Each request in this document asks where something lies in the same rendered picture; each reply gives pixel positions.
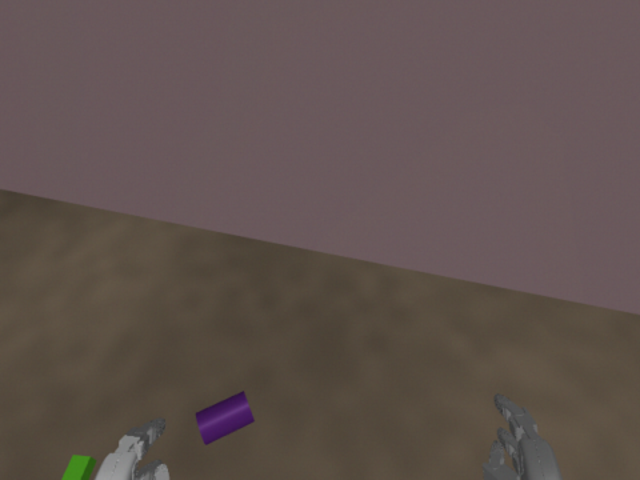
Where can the left robot hand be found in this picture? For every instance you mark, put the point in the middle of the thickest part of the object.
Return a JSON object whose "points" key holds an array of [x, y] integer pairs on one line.
{"points": [[123, 463]]}

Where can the right robot hand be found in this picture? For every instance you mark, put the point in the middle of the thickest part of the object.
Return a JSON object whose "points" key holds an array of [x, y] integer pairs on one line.
{"points": [[533, 458]]}

